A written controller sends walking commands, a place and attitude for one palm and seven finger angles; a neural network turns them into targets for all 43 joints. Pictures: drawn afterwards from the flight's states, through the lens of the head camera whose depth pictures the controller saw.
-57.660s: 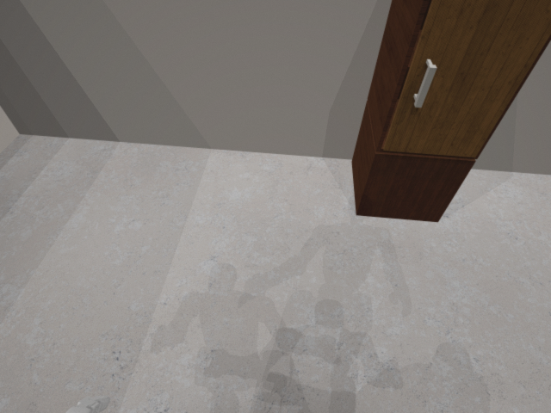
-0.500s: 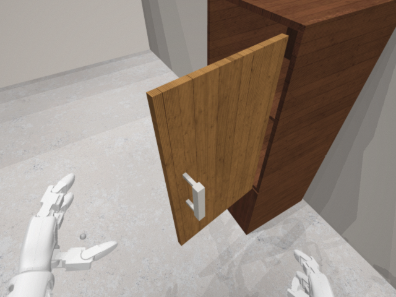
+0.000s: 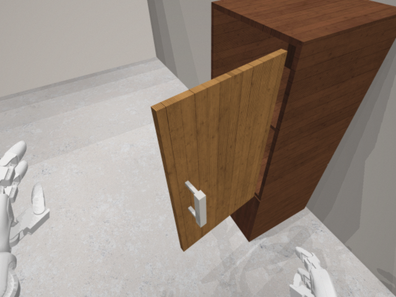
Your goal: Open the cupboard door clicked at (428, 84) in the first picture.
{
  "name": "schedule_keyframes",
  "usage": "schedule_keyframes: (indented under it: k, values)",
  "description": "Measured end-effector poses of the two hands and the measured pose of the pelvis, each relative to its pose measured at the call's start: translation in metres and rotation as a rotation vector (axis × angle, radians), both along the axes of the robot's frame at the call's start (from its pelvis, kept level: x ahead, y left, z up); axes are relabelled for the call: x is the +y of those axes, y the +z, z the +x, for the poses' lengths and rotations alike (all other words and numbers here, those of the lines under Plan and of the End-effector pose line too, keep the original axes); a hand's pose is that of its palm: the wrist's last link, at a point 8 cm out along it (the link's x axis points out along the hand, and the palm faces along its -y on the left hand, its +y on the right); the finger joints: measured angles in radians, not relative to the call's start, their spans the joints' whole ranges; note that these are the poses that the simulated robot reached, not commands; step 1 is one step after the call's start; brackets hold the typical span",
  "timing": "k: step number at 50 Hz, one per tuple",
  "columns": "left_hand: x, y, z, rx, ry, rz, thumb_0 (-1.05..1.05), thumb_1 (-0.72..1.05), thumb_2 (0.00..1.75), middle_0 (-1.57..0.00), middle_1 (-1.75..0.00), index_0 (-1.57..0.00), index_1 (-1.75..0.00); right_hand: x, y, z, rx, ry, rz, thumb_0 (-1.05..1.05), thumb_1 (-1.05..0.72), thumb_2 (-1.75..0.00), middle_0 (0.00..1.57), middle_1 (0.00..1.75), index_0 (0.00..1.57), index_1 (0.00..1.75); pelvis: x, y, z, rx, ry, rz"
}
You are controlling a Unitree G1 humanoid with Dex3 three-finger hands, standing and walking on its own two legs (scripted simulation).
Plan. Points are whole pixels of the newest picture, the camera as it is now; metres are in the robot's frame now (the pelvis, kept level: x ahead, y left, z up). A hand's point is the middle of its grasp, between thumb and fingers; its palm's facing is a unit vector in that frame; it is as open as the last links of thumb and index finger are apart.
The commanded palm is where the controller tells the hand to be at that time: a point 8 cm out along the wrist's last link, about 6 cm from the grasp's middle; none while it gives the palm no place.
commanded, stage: draw the hand back to the body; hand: left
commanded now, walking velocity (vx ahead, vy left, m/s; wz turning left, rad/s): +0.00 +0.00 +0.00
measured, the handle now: (195, 204) +0.35 +0.06 -0.05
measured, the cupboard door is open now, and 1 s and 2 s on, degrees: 99 99 99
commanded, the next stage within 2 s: step back with the hand held close in 0.24 s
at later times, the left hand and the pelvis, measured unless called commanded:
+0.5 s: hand (44, 210) +0.19 +0.27 +0.16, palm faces +0.44 -0.77 -0.46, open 7.4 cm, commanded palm +0.13 +0.30 +0.17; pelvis -0.01 +0.00 +0.00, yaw +0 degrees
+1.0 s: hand (2, 265) +0.11 +0.28 +0.15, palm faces +0.43 -0.74 -0.51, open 7.4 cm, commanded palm +0.05 +0.31 +0.17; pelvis -0.09 +0.01 -0.01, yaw +0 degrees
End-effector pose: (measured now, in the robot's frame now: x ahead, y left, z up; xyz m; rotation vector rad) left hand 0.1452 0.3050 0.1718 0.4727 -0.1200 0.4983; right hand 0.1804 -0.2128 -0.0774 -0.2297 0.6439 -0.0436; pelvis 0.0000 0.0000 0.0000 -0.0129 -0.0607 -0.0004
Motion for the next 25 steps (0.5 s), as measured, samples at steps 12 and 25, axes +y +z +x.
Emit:
schedule_keyframes:
  k: [12, 25]
  values:
    - [-0.009, -0.007, -0.001, 0.023, -0.026, -0.019, 0.01, 0.88, 0.89, -0.21, -0.30, -0.21, -0.30, -0.008, -0.001, -0.013, 0.019, -0.022, -0.014, 0.02, -0.90, -0.90, 0.20, 0.30, 0.20, 0.30, -0.004, 0.001, -0.004, -0.015, -0.004, 0.000]
    - [-0.005, 0.008, -0.001, -0.002, -0.064, 0.070, 0.01, 0.89, 0.90, -0.21, -0.30, -0.21, -0.30, -0.014, 0.002, -0.018, 0.037, -0.049, -0.021, 0.02, -0.90, -0.90, 0.20, 0.30, 0.20, 0.30, -0.003, 0.002, -0.013, 0.034, -0.002, -0.008]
